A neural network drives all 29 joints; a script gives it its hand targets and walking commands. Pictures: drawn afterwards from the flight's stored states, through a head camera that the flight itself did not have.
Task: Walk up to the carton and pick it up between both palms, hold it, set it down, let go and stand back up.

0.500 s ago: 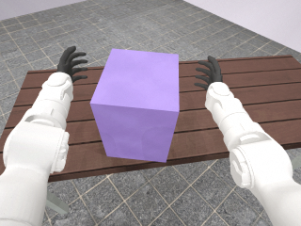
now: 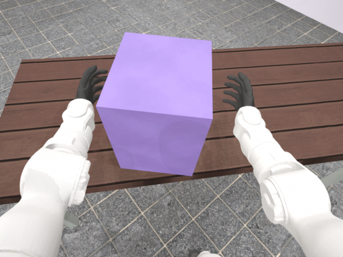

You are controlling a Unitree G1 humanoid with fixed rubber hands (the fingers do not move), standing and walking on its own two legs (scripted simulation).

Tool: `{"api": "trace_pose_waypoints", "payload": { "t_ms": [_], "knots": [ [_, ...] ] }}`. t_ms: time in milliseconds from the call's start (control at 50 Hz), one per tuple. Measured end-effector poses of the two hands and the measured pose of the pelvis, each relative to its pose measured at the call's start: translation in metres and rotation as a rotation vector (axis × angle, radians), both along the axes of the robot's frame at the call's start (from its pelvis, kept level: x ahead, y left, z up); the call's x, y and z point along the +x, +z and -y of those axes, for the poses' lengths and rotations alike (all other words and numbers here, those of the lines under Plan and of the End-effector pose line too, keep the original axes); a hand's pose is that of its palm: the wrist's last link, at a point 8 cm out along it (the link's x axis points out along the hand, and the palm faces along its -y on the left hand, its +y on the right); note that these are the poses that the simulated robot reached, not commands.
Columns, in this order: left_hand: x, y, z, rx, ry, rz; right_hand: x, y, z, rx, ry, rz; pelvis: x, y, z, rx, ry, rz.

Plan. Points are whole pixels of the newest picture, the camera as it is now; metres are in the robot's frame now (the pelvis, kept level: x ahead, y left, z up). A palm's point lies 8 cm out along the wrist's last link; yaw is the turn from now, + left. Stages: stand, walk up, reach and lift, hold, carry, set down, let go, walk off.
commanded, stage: reach and lift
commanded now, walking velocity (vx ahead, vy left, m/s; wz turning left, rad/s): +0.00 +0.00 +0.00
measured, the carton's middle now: (161, 110) +0.48 -0.02 +0.02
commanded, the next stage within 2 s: none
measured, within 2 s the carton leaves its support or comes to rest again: neither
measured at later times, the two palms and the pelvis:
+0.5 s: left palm (95, 97) +0.48 +0.13 +0.09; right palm (230, 105) +0.42 -0.18 +0.09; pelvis +0.00 +0.01 +0.00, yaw +0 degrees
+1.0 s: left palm (97, 98) +0.48 +0.13 +0.09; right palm (226, 108) +0.42 -0.17 +0.08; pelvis +0.01 +0.01 +0.02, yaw +0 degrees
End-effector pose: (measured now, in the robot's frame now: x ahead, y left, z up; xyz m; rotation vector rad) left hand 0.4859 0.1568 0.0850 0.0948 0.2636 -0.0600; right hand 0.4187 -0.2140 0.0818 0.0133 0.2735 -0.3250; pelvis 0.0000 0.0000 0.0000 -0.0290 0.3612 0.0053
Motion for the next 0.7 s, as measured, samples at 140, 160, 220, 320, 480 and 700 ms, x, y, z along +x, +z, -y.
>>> {"api": "trace_pose_waypoints", "payload": {
  "t_ms": [140, 160, 220, 320, 480, 700],
  "knots": [
    [0.0, -0.003, -0.001, -0.014, 0.002, 0.011, 0.005, -0.004, -0.01, -0.009, 0.008, 0.017, 0.004, -0.001, -0.002, -0.008, 0.0, -0.008],
    [0.0, -0.002, -0.001, -0.014, -0.001, 0.015, 0.006, -0.004, -0.012, -0.005, 0.008, 0.019, 0.004, -0.001, -0.002, -0.008, 0.003, -0.008],
    [0.001, 0.001, 0.0, -0.012, -0.005, 0.025, 0.006, -0.003, -0.019, 0.008, 0.008, 0.027, 0.004, -0.002, -0.004, -0.011, 0.006, -0.007],
    [0.001, 0.006, 0.01, -0.018, -0.021, 0.031, 0.006, -0.002, -0.025, 0.018, 0.009, 0.027, 0.003, 0.0, -0.006, -0.014, 0.002, 0.002],
    [-0.005, 0.01, 0.023, -0.018, -0.038, 0.015, 0.004, 0.003, -0.033, 0.037, 0.004, 0.029, 0.0, 0.003, -0.007, -0.009, -0.001, 0.024],
    [-0.008, 0.011, 0.028, -0.032, -0.042, 0.02, 0.003, 0.005, -0.043, 0.027, 0.0, 0.036, -0.006, 0.005, -0.006, -0.001, 0.0, 0.037]
  ]
}}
